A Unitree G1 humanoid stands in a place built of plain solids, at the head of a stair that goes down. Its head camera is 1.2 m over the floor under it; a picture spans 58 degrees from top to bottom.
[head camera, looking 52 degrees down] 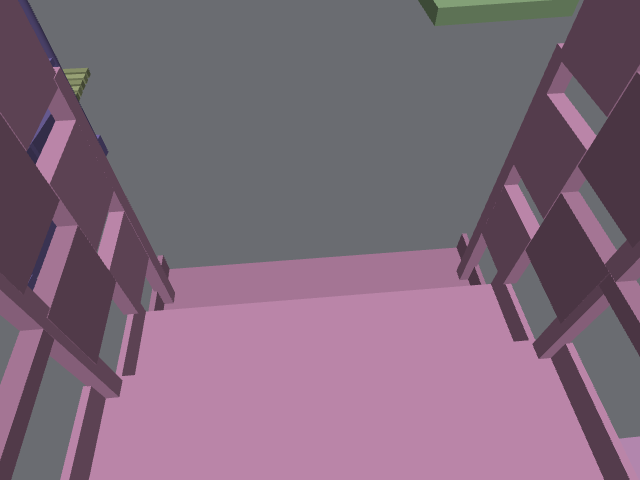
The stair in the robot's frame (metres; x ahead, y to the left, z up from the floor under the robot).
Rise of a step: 0.17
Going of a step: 0.30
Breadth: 1.30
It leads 5 degrees to the left of straight ahead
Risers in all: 3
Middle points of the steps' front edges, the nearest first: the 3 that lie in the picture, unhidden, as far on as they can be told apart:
0.51 -0.04 0.00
0.81 -0.01 -0.17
1.10 0.02 -0.34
